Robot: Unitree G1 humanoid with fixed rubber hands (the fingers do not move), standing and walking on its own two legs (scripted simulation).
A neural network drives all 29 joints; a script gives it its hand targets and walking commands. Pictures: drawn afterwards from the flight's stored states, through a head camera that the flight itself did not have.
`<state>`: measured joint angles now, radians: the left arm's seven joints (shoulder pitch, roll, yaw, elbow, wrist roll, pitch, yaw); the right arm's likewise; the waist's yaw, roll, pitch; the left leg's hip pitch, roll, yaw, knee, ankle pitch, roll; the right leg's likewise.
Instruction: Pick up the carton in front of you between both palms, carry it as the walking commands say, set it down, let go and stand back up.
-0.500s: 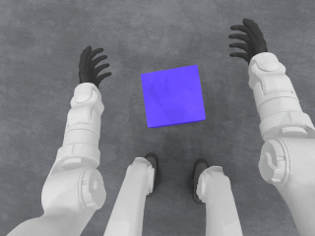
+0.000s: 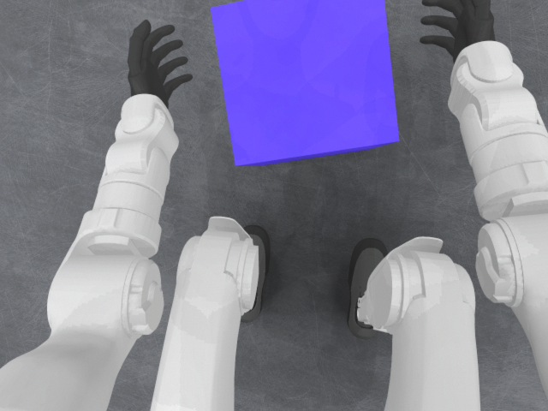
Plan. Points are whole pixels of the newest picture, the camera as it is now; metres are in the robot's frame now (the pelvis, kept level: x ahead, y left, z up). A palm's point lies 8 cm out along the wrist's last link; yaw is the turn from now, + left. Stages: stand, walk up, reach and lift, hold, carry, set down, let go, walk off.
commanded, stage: reach and lift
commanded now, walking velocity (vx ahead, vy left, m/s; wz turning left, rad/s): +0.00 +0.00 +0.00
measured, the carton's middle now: (306, 94) +0.51 +0.02 -0.30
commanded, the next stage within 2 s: none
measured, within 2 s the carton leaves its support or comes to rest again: leaves its support in 1.08 s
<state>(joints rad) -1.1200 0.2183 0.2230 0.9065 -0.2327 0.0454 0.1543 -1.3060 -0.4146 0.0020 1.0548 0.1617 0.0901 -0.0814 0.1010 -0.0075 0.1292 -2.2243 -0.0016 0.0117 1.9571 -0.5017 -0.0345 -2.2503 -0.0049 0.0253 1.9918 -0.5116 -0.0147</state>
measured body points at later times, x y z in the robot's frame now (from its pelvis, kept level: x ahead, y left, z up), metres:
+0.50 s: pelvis +0.00 +0.01 -0.05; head +0.36 -0.01 +0.21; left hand +0.50 +0.21 -0.23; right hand +0.56 -0.15 -0.24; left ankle +0.12 +0.13 -0.39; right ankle +0.11 -0.12 -0.39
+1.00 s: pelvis -0.01 +0.00 -0.05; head +0.35 -0.02 +0.21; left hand +0.51 +0.18 -0.22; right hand +0.56 -0.12 -0.23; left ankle +0.12 +0.13 -0.39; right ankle +0.11 -0.12 -0.39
